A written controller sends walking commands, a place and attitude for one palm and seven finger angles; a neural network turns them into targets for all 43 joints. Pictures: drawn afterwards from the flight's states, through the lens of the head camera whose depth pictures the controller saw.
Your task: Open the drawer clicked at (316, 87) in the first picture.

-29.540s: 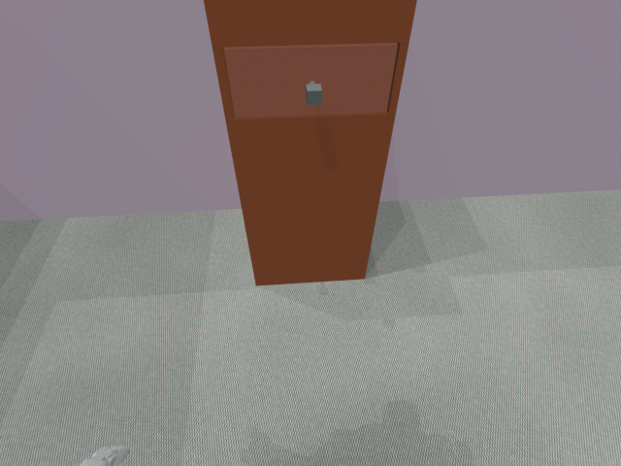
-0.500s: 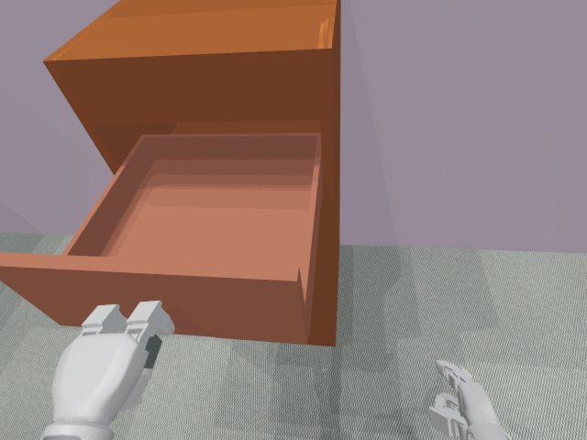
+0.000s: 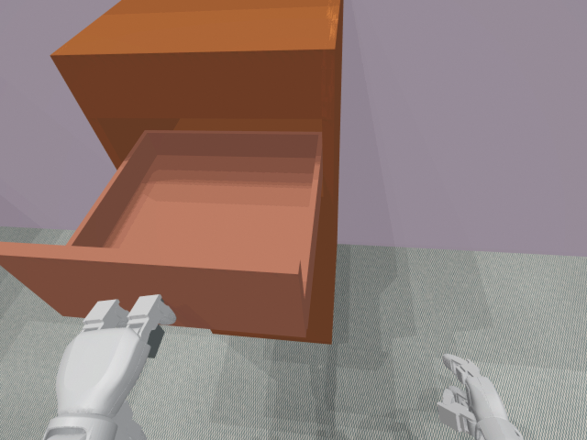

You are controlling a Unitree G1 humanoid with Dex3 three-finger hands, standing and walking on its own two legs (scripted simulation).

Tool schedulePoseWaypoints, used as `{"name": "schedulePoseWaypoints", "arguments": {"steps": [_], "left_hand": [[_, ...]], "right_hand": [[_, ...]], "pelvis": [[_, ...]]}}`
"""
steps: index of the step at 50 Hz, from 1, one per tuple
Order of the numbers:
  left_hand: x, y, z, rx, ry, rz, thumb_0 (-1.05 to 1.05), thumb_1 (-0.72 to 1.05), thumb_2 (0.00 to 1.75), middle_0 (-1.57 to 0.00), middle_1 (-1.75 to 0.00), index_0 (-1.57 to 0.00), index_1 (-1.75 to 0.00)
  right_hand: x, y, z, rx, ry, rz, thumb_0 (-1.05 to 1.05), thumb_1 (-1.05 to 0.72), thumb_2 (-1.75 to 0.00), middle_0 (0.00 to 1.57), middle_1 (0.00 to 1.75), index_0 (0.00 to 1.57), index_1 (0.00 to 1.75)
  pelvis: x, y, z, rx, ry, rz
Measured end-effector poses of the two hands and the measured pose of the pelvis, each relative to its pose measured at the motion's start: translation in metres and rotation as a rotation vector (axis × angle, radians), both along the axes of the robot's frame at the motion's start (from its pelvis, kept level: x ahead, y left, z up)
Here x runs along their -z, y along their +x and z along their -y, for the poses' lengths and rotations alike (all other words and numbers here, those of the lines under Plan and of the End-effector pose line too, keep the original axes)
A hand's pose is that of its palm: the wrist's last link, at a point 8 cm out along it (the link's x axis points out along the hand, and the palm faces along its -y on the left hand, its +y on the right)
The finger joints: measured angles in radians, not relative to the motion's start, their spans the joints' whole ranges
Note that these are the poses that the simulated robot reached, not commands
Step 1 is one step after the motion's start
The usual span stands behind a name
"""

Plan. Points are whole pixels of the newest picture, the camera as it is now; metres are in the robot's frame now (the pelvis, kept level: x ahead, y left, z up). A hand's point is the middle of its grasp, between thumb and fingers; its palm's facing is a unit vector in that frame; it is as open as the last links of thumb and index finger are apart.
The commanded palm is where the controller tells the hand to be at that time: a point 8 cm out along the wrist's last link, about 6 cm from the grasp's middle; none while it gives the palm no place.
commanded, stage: lift the hand off the handle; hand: left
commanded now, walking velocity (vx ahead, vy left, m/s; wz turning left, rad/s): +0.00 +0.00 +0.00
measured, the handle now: (147, 324) +0.22 +0.23 +0.06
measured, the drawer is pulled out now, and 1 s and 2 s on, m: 0.29 0.29 0.29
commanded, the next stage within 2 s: draw the hand back to the body in 1.46 s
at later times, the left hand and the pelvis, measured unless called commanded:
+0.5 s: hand (120, 343) +0.19 +0.24 +0.09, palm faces +0.08 -0.11 -0.99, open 13.3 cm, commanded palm +0.16 +0.23 +0.15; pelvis +0.00 +0.01 +0.01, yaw +1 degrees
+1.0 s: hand (85, 305) +0.19 +0.24 +0.17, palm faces +0.19 -0.09 -0.98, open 13.5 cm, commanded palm +0.15 +0.24 +0.22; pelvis +0.00 +0.02 +0.01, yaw +1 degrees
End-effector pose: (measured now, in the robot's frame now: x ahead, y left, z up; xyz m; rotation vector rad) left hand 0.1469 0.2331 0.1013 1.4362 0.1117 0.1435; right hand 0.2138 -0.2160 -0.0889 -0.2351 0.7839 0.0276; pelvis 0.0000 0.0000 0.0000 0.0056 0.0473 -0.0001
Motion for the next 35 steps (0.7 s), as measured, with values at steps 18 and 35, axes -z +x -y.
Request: {"name": "schedulePoseWaypoints", "arguments": {"steps": [18, 35], "left_hand": [[-0.017, 0.017, -0.003, 0.012, 0.029, 0.022, 0.0, -0.49, 0.3, -0.32, -1.2, -0.39, -1.24], [-0.055, 0.018, -0.008, 0.007, 0.003, 0.04, 0.0, -0.49, 0.3, -0.33, -1.21, -0.42, -1.25]], "right_hand": [[0.005, -0.001, -0.029, -0.008, 0.068, -0.004, 0.01, -0.9, -0.9, 0.2, 0.3, 0.2, 0.3], [-0.017, 0.026, -0.042, -0.066, 0.054, 0.057, 0.01, -0.9, -0.9, 0.2, 0.3, 0.2, 0.3]], "pelvis": [[-0.002, 0.003, -0.006, -0.006, -0.002, 0.023], [-0.01, 0.005, -0.016, -0.021, -0.011, 0.069]]}}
